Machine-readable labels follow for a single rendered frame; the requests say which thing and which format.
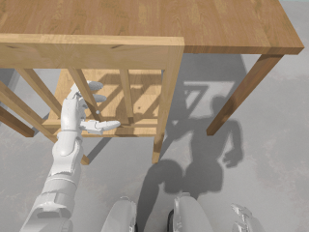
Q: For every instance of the left robot upper arm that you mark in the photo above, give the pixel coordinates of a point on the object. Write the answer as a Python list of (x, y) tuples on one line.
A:
[(48, 224)]

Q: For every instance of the robot right thigh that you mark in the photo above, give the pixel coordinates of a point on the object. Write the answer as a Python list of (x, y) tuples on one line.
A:
[(190, 214)]

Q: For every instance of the chair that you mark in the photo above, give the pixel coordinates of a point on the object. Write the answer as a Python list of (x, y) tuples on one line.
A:
[(129, 68)]

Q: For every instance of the right robot hand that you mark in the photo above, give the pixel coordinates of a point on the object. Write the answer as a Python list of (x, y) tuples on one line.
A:
[(252, 224)]

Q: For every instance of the right robot shin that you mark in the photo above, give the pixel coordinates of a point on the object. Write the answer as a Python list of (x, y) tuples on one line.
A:
[(177, 227)]

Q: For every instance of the robot left forearm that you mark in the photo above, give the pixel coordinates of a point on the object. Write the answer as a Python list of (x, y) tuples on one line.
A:
[(57, 197)]

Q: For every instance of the table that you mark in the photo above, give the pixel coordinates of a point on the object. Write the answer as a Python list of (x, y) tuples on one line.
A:
[(206, 26)]

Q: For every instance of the left robot hand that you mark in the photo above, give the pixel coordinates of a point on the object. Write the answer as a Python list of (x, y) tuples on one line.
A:
[(73, 108)]

